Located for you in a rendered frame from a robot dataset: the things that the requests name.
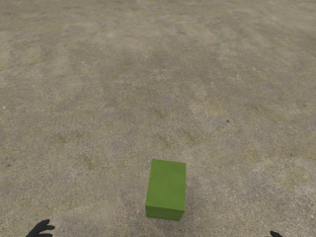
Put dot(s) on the carton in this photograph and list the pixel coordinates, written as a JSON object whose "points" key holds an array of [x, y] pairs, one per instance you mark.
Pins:
{"points": [[166, 192]]}

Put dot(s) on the robot left hand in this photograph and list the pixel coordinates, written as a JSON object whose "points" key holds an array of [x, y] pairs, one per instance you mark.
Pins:
{"points": [[40, 227]]}

